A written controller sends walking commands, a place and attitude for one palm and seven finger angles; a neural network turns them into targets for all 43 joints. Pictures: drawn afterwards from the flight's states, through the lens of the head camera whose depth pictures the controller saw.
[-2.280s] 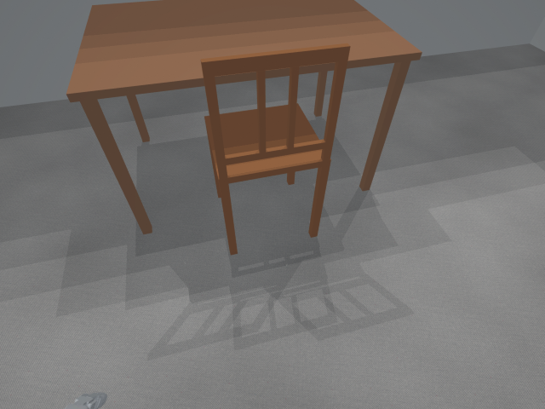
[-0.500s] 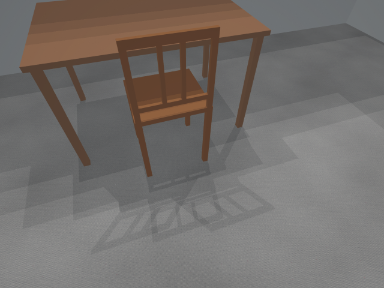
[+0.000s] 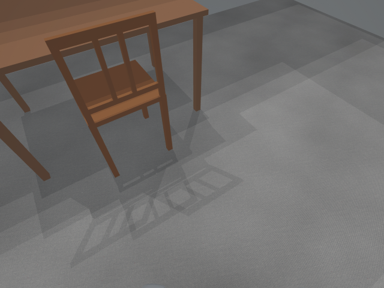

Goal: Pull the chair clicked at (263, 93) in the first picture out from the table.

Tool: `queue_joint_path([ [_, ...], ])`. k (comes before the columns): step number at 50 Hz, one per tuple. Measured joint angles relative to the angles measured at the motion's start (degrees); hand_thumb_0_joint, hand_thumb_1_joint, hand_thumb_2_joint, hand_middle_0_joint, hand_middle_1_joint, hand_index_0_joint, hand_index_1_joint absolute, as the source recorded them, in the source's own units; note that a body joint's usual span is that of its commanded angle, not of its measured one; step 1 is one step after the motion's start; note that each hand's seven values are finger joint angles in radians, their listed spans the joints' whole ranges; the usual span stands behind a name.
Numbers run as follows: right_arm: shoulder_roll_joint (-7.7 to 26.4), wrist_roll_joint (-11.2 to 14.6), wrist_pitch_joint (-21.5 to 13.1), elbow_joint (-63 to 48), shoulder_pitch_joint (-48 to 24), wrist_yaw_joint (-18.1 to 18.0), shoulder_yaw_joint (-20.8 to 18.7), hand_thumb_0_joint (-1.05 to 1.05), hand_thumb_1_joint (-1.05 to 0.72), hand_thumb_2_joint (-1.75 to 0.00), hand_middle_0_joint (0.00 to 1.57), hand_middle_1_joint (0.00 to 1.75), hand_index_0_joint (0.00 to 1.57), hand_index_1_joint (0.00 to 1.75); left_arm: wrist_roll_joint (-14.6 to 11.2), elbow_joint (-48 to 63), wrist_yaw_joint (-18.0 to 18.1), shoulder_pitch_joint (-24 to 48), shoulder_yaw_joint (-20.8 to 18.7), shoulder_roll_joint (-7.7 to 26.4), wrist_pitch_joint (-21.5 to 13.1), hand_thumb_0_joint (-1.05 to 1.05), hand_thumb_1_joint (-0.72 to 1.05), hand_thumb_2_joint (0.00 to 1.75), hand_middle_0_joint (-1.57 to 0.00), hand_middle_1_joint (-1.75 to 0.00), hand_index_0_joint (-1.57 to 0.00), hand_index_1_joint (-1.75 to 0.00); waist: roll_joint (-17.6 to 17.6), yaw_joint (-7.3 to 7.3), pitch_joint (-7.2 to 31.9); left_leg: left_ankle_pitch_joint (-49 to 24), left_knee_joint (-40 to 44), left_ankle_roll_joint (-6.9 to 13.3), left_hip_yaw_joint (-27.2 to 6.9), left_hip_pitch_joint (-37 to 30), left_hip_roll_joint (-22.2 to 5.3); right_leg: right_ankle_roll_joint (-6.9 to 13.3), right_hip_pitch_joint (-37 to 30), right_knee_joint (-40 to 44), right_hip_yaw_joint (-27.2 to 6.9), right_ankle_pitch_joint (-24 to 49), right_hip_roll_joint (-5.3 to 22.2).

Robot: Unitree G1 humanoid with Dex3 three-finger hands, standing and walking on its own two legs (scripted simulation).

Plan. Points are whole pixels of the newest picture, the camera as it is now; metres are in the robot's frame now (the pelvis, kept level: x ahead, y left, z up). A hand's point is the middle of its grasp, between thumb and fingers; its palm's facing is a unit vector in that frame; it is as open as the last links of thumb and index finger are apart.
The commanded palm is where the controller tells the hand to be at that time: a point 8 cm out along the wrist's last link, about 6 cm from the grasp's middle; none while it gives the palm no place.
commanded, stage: walk to a spot facing it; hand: left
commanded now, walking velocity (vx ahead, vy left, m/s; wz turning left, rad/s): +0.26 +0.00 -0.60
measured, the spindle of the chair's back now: (105, 72) +0.86 +0.45 -0.08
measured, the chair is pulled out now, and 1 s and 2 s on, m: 0.00 0.00 0.00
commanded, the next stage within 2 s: turn to face it in 1.40 s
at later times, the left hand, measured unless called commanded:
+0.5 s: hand (144, 251) +0.22 +0.15 -0.17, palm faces -0.38 -0.91 -0.16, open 7.4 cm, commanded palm none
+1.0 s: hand (182, 209) +0.35 +0.07 -0.19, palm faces -0.43 -0.89 -0.18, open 7.3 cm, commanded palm none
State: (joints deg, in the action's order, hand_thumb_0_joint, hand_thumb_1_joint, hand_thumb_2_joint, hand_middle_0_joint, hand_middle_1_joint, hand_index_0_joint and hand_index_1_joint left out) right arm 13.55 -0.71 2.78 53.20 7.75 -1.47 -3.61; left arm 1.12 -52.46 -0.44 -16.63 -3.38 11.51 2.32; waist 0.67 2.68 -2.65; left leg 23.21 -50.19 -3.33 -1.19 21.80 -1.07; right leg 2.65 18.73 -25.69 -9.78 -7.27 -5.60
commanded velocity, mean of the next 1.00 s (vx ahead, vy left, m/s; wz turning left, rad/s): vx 0.33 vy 0.00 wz -0.41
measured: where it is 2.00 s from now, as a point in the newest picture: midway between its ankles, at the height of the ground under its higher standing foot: (259, 237)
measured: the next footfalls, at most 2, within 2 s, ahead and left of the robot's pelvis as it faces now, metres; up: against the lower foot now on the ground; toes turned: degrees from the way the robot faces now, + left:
left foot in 0.12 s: +0.01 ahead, +0.15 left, +0.00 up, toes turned -5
right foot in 0.60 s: +0.15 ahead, -0.20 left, +0.00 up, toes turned -31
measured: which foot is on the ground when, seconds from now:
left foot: up 0.00-0.10, down 0.12-0.60, up 0.62-0.98, down 1.00-1.00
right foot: down 0.00-0.10, up 0.12-0.58, down 0.60-1.00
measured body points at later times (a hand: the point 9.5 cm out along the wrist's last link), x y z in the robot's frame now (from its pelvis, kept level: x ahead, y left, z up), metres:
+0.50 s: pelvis +0.05 +0.01 +0.00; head +0.08 +0.02 +0.45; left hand +0.24 +0.20 -0.15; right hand -0.11 -0.19 -0.13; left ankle -0.02 +0.15 -0.74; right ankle +0.10 -0.17 -0.69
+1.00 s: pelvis +0.22 -0.08 -0.01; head +0.23 -0.06 +0.44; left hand +0.37 +0.12 -0.17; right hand +0.17 -0.33 -0.14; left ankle +0.34 -0.03 -0.74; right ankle +0.12 -0.18 -0.74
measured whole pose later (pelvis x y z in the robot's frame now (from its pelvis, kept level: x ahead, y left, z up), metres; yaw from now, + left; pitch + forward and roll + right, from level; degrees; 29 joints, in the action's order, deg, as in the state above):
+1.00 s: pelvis +0.22 -0.08 -0.01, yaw -30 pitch -2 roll -3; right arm 9.1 -1.9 -3.0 54.3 13.4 0.9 -2.7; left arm 1.1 -57.9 -0.7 -17.3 -4.2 12.6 -1.5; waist 0.3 0.4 0.4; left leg 13.4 -34.3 -1.4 7.2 21.0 -6.1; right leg 0.7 8.8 -30.6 1.5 -20.3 -1.7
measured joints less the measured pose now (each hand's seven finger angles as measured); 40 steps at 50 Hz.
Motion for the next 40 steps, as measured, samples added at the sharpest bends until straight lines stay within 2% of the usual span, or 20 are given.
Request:
queue_joint_path([
  [4, -0.06, 0.24, -1.04, -1.13, 0.84, 0.07, 0.39, 0.01, -0.91, -0.9, 0.2, 0.29, 0.2, 0.3, 0.19, 0.39, -0.18, 0.58, -0.7, 1.54, 0.66, 0.0, 0.9, 0.9, -0.2, -0.3, -0.21, -0.3, 0.75, 0.34, 1.64, 0.73, 13.21, 1.58, 0.19, -5.78, 1.29, -1.36, 1.06, 0.35, -2.6, 0.93, -0.91],
  [5, 0.04, 0.24, -1.64, -1.55, 1.62, 0.07, 0.59, 0.01, -0.91, -0.9, 0.2, 0.29, 0.2, 0.3, 0.15, 0.54, -0.27, 0.49, -0.92, 1.88, 0.93, 0.0, 0.9, 0.9, -0.2, -0.3, -0.21, -0.3, 0.57, 0.08, 2.37, 0.58, 18.6, 2.4, 0.33, -8.33, 1.23, -1.83, 1.86, -0.84, -2.87, -0.43, -1.51],
  [6, 0.14, -0.01, -2.34, -1.9, 2.46, -0.05, 0.73, 0.01, -0.9, -0.9, 0.2, 0.29, 0.2, 0.3, 0.02, 0.63, -0.44, 0.53, -1.21, 2.18, 1.24, 0.0, 0.9, 0.9, -0.2, -0.3, -0.21, -0.3, 0.14, -0.54, 3.0, -1.07, 22.63, 3.45, 0.02, -9.74, 0.79, -2.34, 3.48, -4.06, -2.41, -5.6, -2.19],
  [7, -0.14, -0.17, -2.78, -1.89, 3.17, -0.22, 0.98, 0.0, -0.9, -0.9, 0.2, 0.29, 0.2, 0.3, -0.02, 0.54, -0.67, 0.85, -1.66, 2.71, 1.5, 0.0, 0.9, 0.9, -0.2, -0.3, -0.21, -0.3, 0.61, -0.96, 3.02, -4.11, 22.94, 3.83, 0.57, -9.93, 0.77, -3.01, 5.4, -9.08, -0.64, -10.96, -1.73],
  [9, -0.57, -0.54, -3.13, -1.71, 5.32, -0.16, 1.61, 0.0, -0.9, -0.9, 0.2, 0.29, 0.2, 0.3, 0.43, 0.49, -1.46, 1.33, -2.53, 3.7, 1.61, 0.0, 0.91, 0.9, -0.2, -0.3, -0.2, -0.3, 1.07, -1.57, 3.18, -6.1, 23.45, 4.11, 1.8, -11.25, 0.13, -3.98, 9.49, -20.99, 3.69, -14.04, -0.23],
  [11, -0.93, -0.77, -3.4, -0.99, 7.69, -0.1, 2.07, 0.0, -0.9, -0.9, 0.2, 0.29, 0.2, 0.3, 0.78, 0.83, -2.34, 1.61, -3.07, 4.66, 1.25, 0.0, 0.91, 0.9, -0.2, -0.3, -0.2, -0.3, 1.39, -1.68, 3.47, -6.67, 25.58, 4.04, 3.21, -13.41, -0.72, -4.63, 13.01, -31.31, 6.58, -11.84, 1.74],
  [13, -1.2, -0.77, -3.82, -0.07, 9.85, -0.16, 2.35, 0.0, -0.9, -0.9, 0.2, 0.29, 0.2, 0.3, 0.92, 1.13, -2.91, 1.83, -3.27, 5.31, 0.9, 0.0, 0.91, 0.9, -0.2, -0.3, -0.2, -0.3, 1.58, -1.69, 3.71, -6.79, 27.31, 3.88, 4.82, -15.19, -1.45, -5.06, 15.54, -38.27, 7.97, -8.85, 3.83],
  [16, -1.7, -0.72, -4.73, 1.2, 12.78, -0.2, 2.46, 0.01, -0.9, -0.9, 0.2, 0.29, 0.2, 0.3, 1.04, 1.11, -3.29, 2.42, -3.18, 5.51, 0.85, 0.0, 0.91, 0.9, -0.19, -0.3, -0.2, -0.3, 1.69, -2.01, 3.48, -6.29, 28.85, 3.77, 7.41, -17.47, -2.3, -5.63, 17.28, -41.56, 8.8, -5.95, 6.81],
  [19, -2.35, -0.68, -5.58, 2.32, 15.43, -0.22, 2.61, 0.01, -0.9, -0.9, 0.2, 0.29, 0.2, 0.3, 1.07, 0.58, -3.52, 3.57, -2.7, 5.09, 1.13, 0.0, 0.91, 0.9, -0.19, -0.3, -0.2, -0.3, 1.82, -2.75, 2.62, -5.35, 29.93, 3.31, 10.25, -19.73, -3.06, -5.99, 17.85, -39.45, 9.82, -4.75, 9.31],
  [23, -3.03, -1.05, -5.99, 4.06, 18.22, -0.02, 2.69, 0.01, -0.9, -0.9, 0.2, 0.29, 0.2, 0.3, 0.9, -0.06, -3.87, 6.58, -1.64, 3.79, 1.41, 0.0, 0.91, 0.9, -0.19, -0.3, -0.2, -0.3, 1.53, -4.36, 0.37, -3.28, 30.17, 1.93, 14.04, -22.61, -4.53, -5.44, 16.56, -29.9, 12.48, -5.51, 11.12],
  [26, -3.16, -1.42, -5.81, 5.6, 19.89, 0.23, 2.53, 0.0, -0.9, -0.9, 0.2, 0.29, 0.2, 0.3, 0.72, 0.03, -4.04, 9.63, -0.91, 2.64, 1.01, 0.0, 0.91, 0.9, -0.19, -0.3, -0.2, -0.3, 1.09, -5.8, -1.55, -0.82, 29.04, 0.29, 16.85, -24.48, -5.94, -3.94, 14.11, -21.26, 14.41, -6.56, 10.74],
  [29, -3.06, -1.32, -5.32, 7.15, 21.68, 0.53, 2.26, 0.01, -0.9, -0.9, 0.2, 0.29, 0.2, 0.3, 0.6, 0.84, -4.0, 12.42, -0.2, 1.86, -0.61, 0.0, 0.91, 0.9, -0.19, -0.3, -0.2, -0.3, 0.13, -6.91, -3.12, 3.51, 23.44, -1.6, 18.77, -24.82, -8.69, -1.43, 8.96, -12.52, 16.6, -8.31, 8.45],
  [30, -3.36, -1.02, -5.04, 7.63, 22.62, 0.77, 2.27, 0.01, -0.9, -0.9, 0.2, 0.29, 0.2, 0.3, 0.61, 1.3, -3.96, 12.98, 0.04, 2.08, -1.77, 0.0, 0.91, 0.9, -0.19, -0.3, -0.2, -0.3, 0.59, -7.1, -3.18, 5.24, 17.26, -1.59, 18.48, -22.86, -9.79, -0.15, 6.35, -9.31, 16.95, -6.84, 8.1],
  [31, -3.52, -0.59, -4.52, 8.1, 22.78, 0.98, 2.32, 0.01, -0.9, -0.9, 0.2, 0.29, 0.2, 0.3, 0.4, 1.62, -3.59, 13.55, 0.02, 2.09, -3.04, 0.0, 0.91, 0.9, -0.19, -0.3, -0.2, -0.3, 0.91, -6.92, -3.45, 6.69, 7.37, -1.21, 16.36, -19.13, -10.45, 0.57, 6.65, -10.12, 16.88, -2.77, 7.93],
  [33, -3.25, -0.04, -3.23, 8.86, 20.84, 0.97, 2.03, 0.01, -0.9, -0.9, 0.2, 0.29, 0.2, 0.3, -0.43, 1.75, -2.6, 13.94, 0.19, 1.35, -4.21, 0.0, 0.91, 0.9, -0.19, -0.3, -0.2, -0.3, 0.25, -7.14, -4.56, 6.76, -11.63, 0.16, 9.66, -10.63, -9.79, 0.74, 6.42, -13.76, 16.91, -4.87, 6.96],
  [34, -3.1, -0.06, -2.87, 8.91, 19.51, 0.95, 1.76, 0.01, -0.9, -0.9, 0.2, 0.29, 0.2, 0.3, -0.63, 1.61, -2.21, 13.54, 0.39, 0.97, -4.29, 0.0, 0.91, 0.9, -0.2, -0.3, -0.2, -0.3, -0.02, -7.19, -4.64, 4.89, -17.59, 0.66, 7.67, -6.82, -9.25, 0.64, 5.27, -13.42, 16.78, -6.15, 6.42],
  [36, -2.83, -0.49, -2.6, 8.1, 16.54, 0.98, 1.31, 0.01, -0.91, -0.9, 0.2, 0.29, 0.2, 0.3, -0.62, 0.73, -1.42, 12.1, 0.74, 0.2, -4.24, 0.0, 0.91, 0.9, -0.2, -0.3, -0.2, -0.3, -0.46, -7.1, -4.08, 0.64, -21.66, 1.02, 6.06, -0.45, -8.91, 0.33, 2.41, -10.25, 16.18, -6.54, 5.3],
  [40, -3.08, -1.12, -3.22, 4.69, 11.47, 1.21, 0.79, 0.01, -0.91, -0.9, 0.2, 0.29, 0.2, 0.3, -0.31, -2.02, -0.29, 8.27, 0.43, -1.03, -4.2, -0.01, 0.91, 0.9, -0.2, -0.3, -0.2, -0.3, -0.71, -6.79, -1.41, -4.07, -13.91, 0.51, 6.05, 7.29, -8.88, 0.15, -2.61, -3.32, 14.7, -4.96, 4.06],
])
